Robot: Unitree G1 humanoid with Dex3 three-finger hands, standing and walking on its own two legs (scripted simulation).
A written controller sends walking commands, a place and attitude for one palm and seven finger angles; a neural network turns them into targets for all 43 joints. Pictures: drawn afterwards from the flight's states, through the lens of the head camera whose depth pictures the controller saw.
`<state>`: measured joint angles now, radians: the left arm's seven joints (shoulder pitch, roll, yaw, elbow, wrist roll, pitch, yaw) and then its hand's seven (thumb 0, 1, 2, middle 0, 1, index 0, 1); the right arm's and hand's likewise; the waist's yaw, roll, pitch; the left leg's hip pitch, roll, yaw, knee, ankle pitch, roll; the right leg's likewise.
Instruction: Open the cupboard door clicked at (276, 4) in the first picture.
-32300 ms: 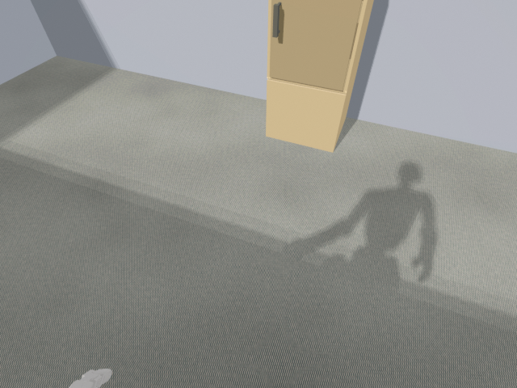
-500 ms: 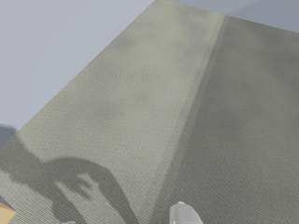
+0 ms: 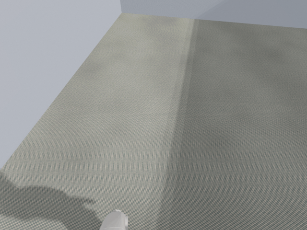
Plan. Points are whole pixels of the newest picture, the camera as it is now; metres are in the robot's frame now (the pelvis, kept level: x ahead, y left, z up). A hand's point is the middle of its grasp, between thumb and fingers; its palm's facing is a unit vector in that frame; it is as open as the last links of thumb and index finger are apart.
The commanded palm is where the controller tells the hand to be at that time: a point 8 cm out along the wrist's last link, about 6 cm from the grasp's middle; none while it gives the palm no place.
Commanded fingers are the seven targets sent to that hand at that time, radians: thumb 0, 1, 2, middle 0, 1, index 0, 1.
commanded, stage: walk to a spot facing it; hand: left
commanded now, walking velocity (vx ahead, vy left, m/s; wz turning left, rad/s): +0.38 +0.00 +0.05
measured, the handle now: out of the picture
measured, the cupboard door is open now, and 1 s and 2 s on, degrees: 48 48 48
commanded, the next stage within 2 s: turn to face it in 0.30 s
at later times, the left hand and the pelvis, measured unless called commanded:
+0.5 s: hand (100, 198) +0.24 +0.19 -0.18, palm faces +0.05 -0.99 -0.14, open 7.4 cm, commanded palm none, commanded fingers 0.00 0.90 0.90 -0.20 -0.30 -0.20 -0.30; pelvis +0.26 +0.04 +0.00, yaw -1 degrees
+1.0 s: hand (116, 137) +0.47 +0.17 -0.16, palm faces +0.28 -0.94 -0.20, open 7.2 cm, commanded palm none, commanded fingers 0.00 0.90 0.90 -0.20 -0.30 -0.20 -0.30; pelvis +0.40 -0.02 +0.00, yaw +17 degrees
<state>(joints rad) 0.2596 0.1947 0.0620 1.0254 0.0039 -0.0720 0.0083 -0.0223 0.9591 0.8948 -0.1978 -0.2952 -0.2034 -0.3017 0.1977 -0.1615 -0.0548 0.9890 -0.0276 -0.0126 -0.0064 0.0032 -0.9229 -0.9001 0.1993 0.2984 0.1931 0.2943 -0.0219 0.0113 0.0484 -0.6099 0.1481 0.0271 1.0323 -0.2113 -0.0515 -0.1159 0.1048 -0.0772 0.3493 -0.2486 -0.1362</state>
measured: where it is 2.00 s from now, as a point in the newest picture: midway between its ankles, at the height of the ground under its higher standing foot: (169, 189)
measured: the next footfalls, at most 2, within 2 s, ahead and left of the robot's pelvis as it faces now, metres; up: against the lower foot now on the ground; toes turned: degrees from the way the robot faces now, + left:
left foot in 0.32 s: +0.29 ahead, +0.11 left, +0.00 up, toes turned +6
right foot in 0.72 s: +0.44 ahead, -0.11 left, +0.00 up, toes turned +0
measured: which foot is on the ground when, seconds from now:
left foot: up 0.00-0.30, down 0.32-0.74, up 0.76-1.00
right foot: down 0.00-0.30, up 0.32-0.70, down 0.72-1.00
